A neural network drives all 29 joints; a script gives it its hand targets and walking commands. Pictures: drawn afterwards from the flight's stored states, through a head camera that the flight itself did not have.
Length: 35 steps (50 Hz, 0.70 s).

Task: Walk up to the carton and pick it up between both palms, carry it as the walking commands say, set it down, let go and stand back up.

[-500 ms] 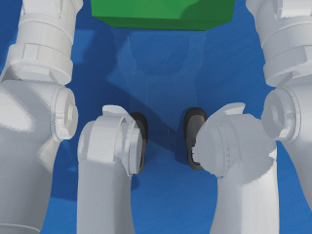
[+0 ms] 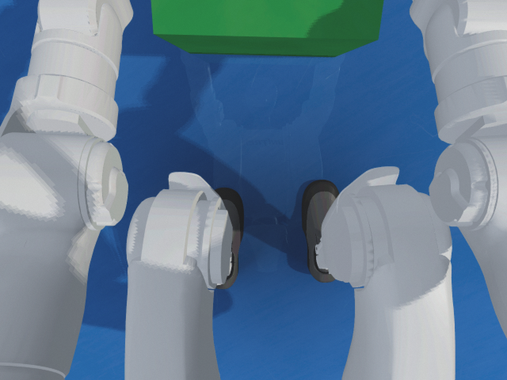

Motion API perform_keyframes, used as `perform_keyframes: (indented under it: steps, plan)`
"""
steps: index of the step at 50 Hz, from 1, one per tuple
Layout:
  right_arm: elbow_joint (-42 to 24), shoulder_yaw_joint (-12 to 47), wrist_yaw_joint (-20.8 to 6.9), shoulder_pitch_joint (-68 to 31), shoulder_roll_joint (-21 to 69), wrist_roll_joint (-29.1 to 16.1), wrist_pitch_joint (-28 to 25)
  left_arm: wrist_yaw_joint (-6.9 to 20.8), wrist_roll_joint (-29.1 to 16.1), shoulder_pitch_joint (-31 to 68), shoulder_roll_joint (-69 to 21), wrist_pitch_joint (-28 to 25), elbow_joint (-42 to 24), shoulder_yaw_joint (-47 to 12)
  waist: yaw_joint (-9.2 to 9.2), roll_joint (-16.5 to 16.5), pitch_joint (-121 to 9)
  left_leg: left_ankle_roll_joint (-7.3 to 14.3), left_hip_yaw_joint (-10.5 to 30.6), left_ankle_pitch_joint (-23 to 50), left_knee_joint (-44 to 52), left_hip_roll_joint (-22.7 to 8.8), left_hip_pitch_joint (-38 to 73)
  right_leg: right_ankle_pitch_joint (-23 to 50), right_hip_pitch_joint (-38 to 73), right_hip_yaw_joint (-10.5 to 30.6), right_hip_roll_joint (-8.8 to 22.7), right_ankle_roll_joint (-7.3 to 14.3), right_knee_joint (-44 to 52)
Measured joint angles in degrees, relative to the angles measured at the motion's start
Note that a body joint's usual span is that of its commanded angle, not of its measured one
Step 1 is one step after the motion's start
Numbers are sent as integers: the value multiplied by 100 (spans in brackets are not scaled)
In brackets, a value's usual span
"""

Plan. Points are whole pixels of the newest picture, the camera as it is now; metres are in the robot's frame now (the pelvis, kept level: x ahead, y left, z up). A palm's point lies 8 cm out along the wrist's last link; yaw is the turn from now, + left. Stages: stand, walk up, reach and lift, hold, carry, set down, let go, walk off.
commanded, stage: set down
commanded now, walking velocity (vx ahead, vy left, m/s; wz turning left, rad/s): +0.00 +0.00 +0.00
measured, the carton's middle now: out of the picture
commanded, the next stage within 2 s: none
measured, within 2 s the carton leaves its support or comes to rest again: neither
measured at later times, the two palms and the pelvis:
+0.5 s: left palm out of the picture +0.56 +0.17 -0.17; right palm out of the picture +0.55 -0.17 -0.17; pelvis +0.00 +0.00 +0.00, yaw +0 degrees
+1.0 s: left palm out of the picture +0.56 +0.17 -0.17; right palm out of the picture +0.55 -0.17 -0.17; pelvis +0.00 +0.00 +0.00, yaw +0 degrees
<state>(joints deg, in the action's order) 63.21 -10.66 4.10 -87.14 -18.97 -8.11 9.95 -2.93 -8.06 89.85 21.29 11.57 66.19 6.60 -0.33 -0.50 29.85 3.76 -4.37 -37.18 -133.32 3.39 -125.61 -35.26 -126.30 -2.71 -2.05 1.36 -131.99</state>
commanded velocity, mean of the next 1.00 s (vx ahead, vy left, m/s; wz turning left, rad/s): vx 0.00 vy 0.00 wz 0.00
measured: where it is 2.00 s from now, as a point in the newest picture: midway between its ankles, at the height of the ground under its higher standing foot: (273, 250)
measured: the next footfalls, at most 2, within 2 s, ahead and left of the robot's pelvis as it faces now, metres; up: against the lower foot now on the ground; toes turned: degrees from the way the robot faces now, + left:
none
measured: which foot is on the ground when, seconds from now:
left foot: down 0.00-1.00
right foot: down 0.00-1.00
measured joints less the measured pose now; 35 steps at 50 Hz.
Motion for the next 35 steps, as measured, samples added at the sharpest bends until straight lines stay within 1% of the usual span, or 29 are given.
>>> perform_keyframes:
  steps: [8,15,27,35]
  plan:
    - [-10,-186,-273,4,-21,211,23,166,98,-51,-9,-28,-20,202,-39,-44,2,17,-37,-16,-28,23,-6,-51,3,29,25,-4,-54]
    - [-25,-313,-442,-2,-20,373,65,268,182,-110,-16,-42,-76,350,-43,-64,2,10,-25,-38,-57,28,-9,-73,4,13,33,11,-82]
    - [-64,-445,-593,-5,1,538,110,428,381,-209,-54,-70,-209,682,-46,-44,3,-7,-4,-72,-71,26,-4,-94,2,-9,29,31,-90]
    - [-33,-538,-631,-31,22,651,115,464,414,-249,-55,-94,-242,714,-70,-65,4,8,-21,-73,-92,34,-12,-114,8,3,39,15,-114]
